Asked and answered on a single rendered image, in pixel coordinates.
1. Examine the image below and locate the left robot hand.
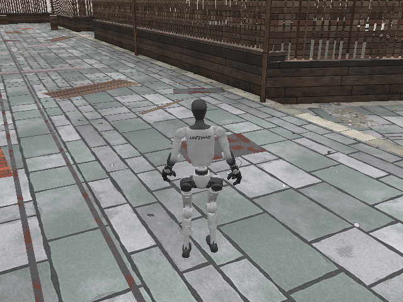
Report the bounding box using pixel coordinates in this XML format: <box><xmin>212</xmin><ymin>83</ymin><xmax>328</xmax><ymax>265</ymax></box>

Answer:
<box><xmin>162</xmin><ymin>169</ymin><xmax>176</xmax><ymax>182</ymax></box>

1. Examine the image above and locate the right robot forearm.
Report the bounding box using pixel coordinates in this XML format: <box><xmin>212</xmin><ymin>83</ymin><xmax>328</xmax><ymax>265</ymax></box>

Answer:
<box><xmin>226</xmin><ymin>150</ymin><xmax>239</xmax><ymax>174</ymax></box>

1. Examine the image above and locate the right robot upper arm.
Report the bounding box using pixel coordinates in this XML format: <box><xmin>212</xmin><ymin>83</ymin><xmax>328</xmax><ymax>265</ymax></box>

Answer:
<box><xmin>213</xmin><ymin>126</ymin><xmax>232</xmax><ymax>160</ymax></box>

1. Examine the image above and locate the robot right shin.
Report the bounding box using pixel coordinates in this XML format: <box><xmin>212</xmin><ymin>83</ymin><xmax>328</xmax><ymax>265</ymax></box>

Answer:
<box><xmin>207</xmin><ymin>202</ymin><xmax>217</xmax><ymax>244</ymax></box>

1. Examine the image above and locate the left robot forearm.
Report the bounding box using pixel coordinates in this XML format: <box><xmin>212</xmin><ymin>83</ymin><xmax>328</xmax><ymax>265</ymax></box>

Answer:
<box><xmin>164</xmin><ymin>153</ymin><xmax>176</xmax><ymax>173</ymax></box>

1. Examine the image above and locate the right robot hand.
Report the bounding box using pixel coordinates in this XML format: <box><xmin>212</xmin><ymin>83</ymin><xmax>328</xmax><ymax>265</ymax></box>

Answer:
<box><xmin>227</xmin><ymin>171</ymin><xmax>242</xmax><ymax>186</ymax></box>

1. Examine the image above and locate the left robot upper arm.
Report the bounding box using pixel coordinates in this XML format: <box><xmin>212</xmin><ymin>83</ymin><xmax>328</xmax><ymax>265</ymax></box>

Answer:
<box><xmin>170</xmin><ymin>127</ymin><xmax>187</xmax><ymax>162</ymax></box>

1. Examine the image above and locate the left robot thigh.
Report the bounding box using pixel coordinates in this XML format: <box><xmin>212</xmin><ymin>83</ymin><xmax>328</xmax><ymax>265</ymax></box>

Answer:
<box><xmin>180</xmin><ymin>176</ymin><xmax>193</xmax><ymax>219</ymax></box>

